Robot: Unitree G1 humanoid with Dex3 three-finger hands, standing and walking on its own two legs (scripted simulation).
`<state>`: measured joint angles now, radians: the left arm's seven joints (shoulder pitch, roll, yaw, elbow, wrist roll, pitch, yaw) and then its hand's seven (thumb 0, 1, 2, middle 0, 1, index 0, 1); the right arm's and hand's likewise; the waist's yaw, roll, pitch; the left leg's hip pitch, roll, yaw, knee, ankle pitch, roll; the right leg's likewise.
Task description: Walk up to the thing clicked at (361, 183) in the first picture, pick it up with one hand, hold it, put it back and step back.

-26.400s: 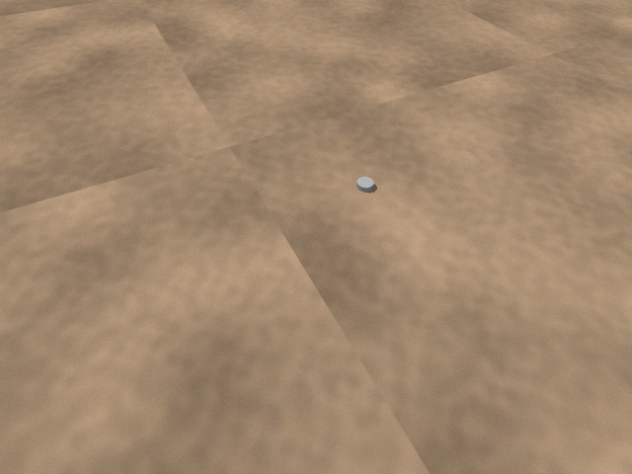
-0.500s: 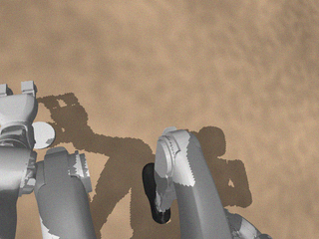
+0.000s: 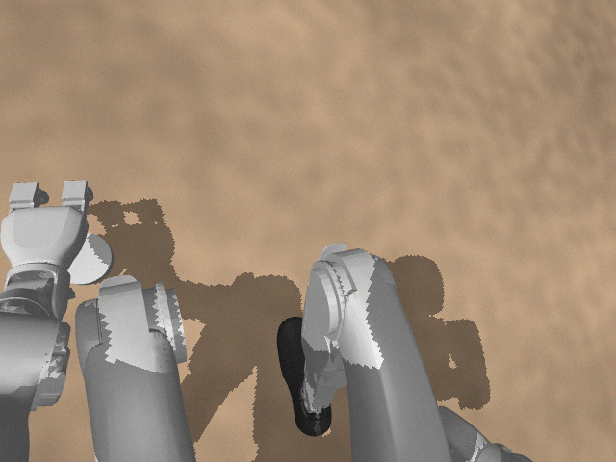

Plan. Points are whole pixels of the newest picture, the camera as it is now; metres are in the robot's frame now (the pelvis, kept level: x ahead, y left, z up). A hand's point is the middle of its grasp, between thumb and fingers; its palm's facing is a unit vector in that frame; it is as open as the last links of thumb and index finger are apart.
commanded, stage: rest palm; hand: left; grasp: from above
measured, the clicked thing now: (84, 259) +0.38 +0.24 -0.30
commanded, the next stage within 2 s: close in 1.70 s
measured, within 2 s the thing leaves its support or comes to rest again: neither
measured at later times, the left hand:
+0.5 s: hand (60, 253) +0.38 +0.26 -0.25, palm faces -0.46 -0.08 -0.89, open 14.2 cm
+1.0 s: hand (57, 254) +0.38 +0.26 -0.25, palm faces -0.47 -0.10 -0.88, open 14.3 cm
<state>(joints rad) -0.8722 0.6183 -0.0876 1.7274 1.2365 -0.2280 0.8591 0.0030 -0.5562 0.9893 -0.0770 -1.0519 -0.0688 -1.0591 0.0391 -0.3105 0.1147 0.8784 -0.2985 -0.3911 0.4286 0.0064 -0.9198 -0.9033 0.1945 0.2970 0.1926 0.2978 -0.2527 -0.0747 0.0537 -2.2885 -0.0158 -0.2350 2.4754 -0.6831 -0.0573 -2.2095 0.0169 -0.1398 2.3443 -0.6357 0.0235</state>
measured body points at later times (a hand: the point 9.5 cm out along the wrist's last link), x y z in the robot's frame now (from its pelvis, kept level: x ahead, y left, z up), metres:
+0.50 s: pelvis +0.01 +0.00 +0.00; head +0.25 +0.11 +0.36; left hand +0.40 +0.26 -0.20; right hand +0.08 -0.24 -0.09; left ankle +0.08 +0.14 -0.28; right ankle +0.12 -0.12 -0.28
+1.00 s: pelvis +0.00 +0.01 +0.00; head +0.24 +0.12 +0.37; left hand +0.40 +0.26 -0.20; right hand +0.07 -0.26 -0.07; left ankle +0.08 +0.14 -0.28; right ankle +0.12 -0.12 -0.28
